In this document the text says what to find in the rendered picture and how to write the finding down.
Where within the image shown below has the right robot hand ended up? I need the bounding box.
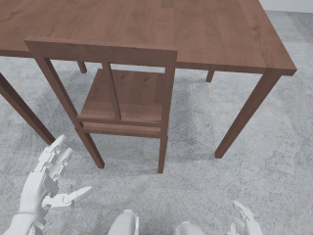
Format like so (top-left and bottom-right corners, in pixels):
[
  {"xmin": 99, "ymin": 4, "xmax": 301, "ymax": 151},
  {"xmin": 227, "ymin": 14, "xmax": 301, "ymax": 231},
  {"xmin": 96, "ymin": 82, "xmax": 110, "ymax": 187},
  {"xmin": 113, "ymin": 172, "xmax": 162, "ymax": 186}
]
[{"xmin": 227, "ymin": 201, "xmax": 263, "ymax": 235}]

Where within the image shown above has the left robot hand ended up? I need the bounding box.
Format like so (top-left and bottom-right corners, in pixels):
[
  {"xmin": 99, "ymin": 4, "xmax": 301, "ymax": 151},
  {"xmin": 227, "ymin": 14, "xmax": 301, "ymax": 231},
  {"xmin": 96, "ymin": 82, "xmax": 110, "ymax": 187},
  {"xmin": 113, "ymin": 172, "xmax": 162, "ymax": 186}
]
[{"xmin": 19, "ymin": 135, "xmax": 94, "ymax": 217}]

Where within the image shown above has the table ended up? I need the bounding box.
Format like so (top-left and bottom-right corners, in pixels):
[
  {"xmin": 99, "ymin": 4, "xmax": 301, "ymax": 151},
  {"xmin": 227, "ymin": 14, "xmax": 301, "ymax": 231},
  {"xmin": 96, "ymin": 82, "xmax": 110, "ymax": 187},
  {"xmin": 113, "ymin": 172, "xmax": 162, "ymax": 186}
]
[{"xmin": 0, "ymin": 0, "xmax": 297, "ymax": 159}]

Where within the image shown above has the robot left thigh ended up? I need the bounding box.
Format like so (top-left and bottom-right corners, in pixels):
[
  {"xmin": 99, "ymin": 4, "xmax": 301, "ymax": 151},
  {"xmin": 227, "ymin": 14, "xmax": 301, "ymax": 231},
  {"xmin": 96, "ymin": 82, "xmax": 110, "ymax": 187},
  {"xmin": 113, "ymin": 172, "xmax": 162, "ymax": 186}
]
[{"xmin": 108, "ymin": 212, "xmax": 140, "ymax": 235}]

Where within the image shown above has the robot thigh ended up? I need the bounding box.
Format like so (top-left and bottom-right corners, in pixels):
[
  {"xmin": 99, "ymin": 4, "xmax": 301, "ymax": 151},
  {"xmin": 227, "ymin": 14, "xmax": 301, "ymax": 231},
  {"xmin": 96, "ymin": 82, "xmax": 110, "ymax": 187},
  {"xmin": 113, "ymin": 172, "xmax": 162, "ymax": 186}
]
[
  {"xmin": 108, "ymin": 212, "xmax": 140, "ymax": 235},
  {"xmin": 174, "ymin": 223, "xmax": 205, "ymax": 235}
]

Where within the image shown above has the left robot forearm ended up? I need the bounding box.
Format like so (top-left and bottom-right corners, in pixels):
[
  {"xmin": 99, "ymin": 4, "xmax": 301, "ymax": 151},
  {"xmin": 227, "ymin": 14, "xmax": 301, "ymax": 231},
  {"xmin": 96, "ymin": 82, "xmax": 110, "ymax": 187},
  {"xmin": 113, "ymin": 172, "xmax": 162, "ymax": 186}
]
[{"xmin": 3, "ymin": 212, "xmax": 46, "ymax": 235}]

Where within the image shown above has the robot right thigh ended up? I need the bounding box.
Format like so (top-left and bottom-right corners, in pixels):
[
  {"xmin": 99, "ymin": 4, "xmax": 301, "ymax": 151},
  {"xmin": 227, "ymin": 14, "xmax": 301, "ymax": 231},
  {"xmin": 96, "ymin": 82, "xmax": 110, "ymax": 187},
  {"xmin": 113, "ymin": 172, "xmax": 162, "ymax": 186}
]
[{"xmin": 174, "ymin": 223, "xmax": 205, "ymax": 235}]

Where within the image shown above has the chair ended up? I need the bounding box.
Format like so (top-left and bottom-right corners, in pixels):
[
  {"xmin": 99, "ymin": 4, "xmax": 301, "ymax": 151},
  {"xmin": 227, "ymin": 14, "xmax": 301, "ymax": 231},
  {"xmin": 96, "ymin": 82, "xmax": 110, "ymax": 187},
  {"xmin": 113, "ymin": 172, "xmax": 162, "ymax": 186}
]
[{"xmin": 23, "ymin": 35, "xmax": 178, "ymax": 174}]

